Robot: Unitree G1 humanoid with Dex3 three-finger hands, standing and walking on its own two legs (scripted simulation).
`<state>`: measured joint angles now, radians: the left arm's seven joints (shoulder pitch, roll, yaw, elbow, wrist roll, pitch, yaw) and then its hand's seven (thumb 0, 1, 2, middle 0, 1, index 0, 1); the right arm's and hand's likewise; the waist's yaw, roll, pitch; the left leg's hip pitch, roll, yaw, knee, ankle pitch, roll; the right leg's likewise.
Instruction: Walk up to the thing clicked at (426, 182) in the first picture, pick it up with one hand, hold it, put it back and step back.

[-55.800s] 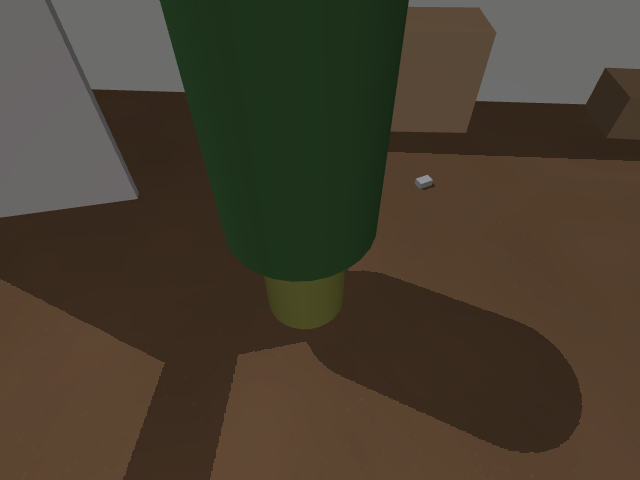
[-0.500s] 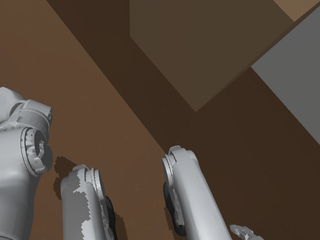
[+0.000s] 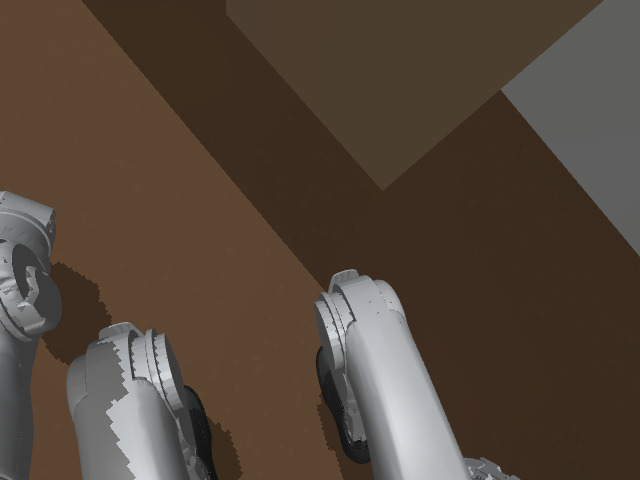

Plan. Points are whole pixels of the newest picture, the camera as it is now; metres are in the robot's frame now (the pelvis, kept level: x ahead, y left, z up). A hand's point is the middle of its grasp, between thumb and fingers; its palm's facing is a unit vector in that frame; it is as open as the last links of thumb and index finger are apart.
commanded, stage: crouch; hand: left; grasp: from above
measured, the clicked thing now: (5, 218) +0.48 +0.31 -0.20
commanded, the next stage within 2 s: lower in 0.22 s
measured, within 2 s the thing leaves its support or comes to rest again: rests again in 1.46 s
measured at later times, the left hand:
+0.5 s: hand (11, 229) +0.46 +0.30 -0.19, palm faces -0.19 -0.39 -0.90, open 9.3 cm
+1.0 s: hand (34, 235) +0.47 +0.30 -0.24, palm faces -0.23 -0.38 -0.90, open 9.4 cm
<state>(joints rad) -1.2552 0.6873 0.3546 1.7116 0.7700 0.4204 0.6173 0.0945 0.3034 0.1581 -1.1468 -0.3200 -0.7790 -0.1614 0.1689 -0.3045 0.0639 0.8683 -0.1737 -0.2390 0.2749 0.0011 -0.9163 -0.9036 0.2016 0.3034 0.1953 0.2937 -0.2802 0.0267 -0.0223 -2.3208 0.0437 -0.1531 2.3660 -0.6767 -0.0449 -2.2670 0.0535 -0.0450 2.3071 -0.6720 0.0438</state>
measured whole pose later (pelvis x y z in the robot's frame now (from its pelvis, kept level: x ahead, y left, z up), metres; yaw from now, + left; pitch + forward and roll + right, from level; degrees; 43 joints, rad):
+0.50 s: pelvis +0.00 +0.00 -0.02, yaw -2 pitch +34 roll -8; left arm -1.27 0.79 0.38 1.77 0.77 0.39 0.66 0.05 0.25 0.27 -1.16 -0.45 -0.73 -0.26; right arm 0.15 -0.33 0.12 0.85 -0.20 -0.27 0.32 0.00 -0.93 -0.90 0.20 0.30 0.19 0.29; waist -0.31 0.00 0.06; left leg -2.35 0.04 -0.20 2.44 -0.69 -0.04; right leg -2.28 0.06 -0.08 2.35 -0.67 0.05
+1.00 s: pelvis +0.00 +0.01 -0.02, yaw -5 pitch +31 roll -11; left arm -1.27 0.92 0.36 1.84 0.79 0.33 0.72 0.05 0.22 0.35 -1.11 -0.48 -0.71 -0.31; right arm 0.14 -0.36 0.23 0.79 -0.22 -0.30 0.35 0.00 -0.92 -0.90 0.20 0.30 0.19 0.29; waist -0.39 -0.08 0.17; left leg -2.33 0.04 -0.25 2.48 -0.70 -0.04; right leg -2.24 0.08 -0.12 2.34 -0.66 0.06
